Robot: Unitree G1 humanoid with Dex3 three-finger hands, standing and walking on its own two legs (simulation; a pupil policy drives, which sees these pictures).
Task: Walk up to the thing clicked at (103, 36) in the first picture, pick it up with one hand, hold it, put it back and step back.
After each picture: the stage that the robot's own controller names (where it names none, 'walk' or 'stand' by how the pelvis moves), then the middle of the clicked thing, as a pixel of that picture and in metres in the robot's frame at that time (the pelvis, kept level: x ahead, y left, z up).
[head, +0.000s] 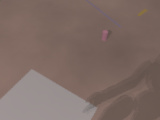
stand; (104, 35) +1.41 -0.33 -0.72
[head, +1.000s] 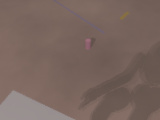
walk; (88, 44) +1.32 -0.01 -0.70
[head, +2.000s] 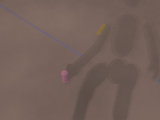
walk; (65, 76) +0.82 +0.18 -0.71
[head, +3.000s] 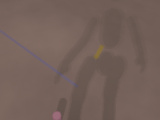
walk; (57, 118) +0.44 +0.16 -0.70
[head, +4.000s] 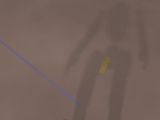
stand; out of the picture +0.26 +0.17 -0.71
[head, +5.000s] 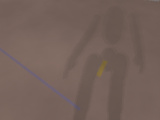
stand; out of the picture +0.27 +0.17 -0.73
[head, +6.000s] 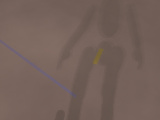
stand; out of the picture +0.30 +0.18 -0.71
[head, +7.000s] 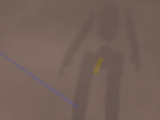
stand; out of the picture +0.27 +0.18 -0.73
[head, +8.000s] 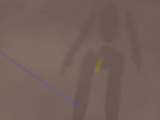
stand; out of the picture +0.28 +0.18 -0.73
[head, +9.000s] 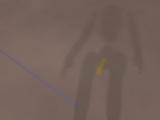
stand; out of the picture +0.27 +0.17 -0.73
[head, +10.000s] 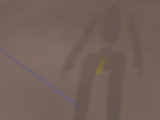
stand; out of the picture +0.28 +0.17 -0.73
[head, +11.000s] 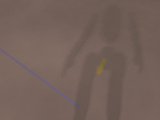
go down; out of the picture +0.27 +0.17 -0.72
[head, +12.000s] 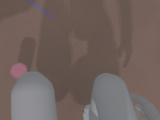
go down; (20, 72) +0.36 +0.24 -0.31
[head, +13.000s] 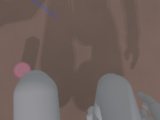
approach; (24, 72) +0.35 +0.24 -0.29
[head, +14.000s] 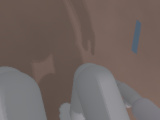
close in; out of the picture +0.31 +0.28 -0.21
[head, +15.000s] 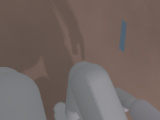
close; out of the picture +0.32 +0.28 -0.21
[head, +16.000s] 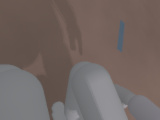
lift; out of the picture +0.28 +0.28 -0.21
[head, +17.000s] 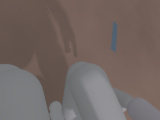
lift; out of the picture +0.28 +0.27 -0.21
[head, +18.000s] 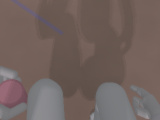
lift; (14, 96) +0.26 +0.23 -0.04
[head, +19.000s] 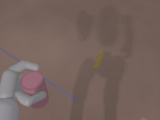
lift; (35, 90) +0.30 +0.15 +0.05
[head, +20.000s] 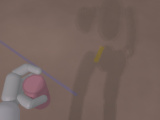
hold; (37, 92) +0.30 +0.16 +0.02
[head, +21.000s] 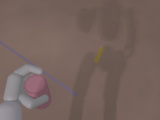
hold; (39, 92) +0.30 +0.15 +0.02
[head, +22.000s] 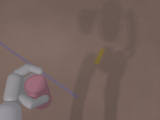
hold; (39, 92) +0.30 +0.15 +0.02
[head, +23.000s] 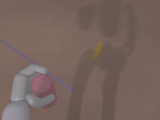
crouch; (45, 92) +0.31 +0.13 +0.00
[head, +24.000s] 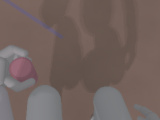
crouch; (25, 73) +0.35 +0.20 -0.08
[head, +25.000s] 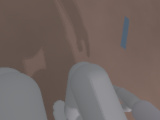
lower; out of the picture +0.35 +0.30 -0.20
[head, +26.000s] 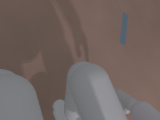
lower; out of the picture +0.33 +0.30 -0.21
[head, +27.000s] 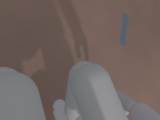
lower; out of the picture +0.33 +0.29 -0.21
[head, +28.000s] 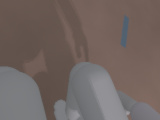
lower; out of the picture +0.30 +0.28 -0.21
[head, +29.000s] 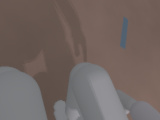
open; out of the picture +0.30 +0.26 -0.22
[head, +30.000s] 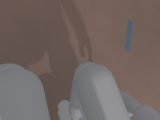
rise; out of the picture +0.29 +0.25 -0.22
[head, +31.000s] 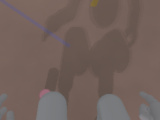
walk; (46, 96) +0.32 +0.20 -0.46
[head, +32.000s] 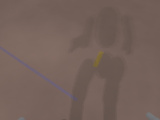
stand; out of the picture +0.27 +0.16 -0.66
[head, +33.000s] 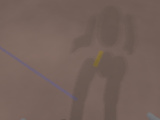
stand; out of the picture +0.27 +0.17 -0.66
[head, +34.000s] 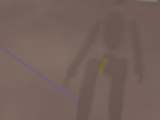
stand; out of the picture +0.29 +0.15 -0.72
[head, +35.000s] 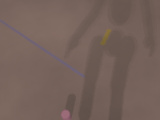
walk; (66, 116) +0.35 +0.17 -0.70
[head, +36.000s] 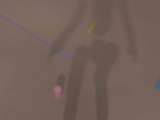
walk; (57, 92) +0.55 +0.13 -0.71
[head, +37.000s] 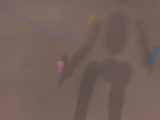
stand; (60, 66) +0.89 +0.24 -0.70
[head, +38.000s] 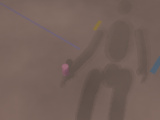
stand; (65, 69) +0.92 +0.15 -0.72
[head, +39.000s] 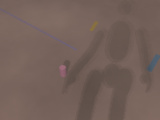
stand; (63, 71) +0.94 +0.17 -0.73
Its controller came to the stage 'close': yes
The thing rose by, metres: 0.72
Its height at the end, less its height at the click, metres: +0.00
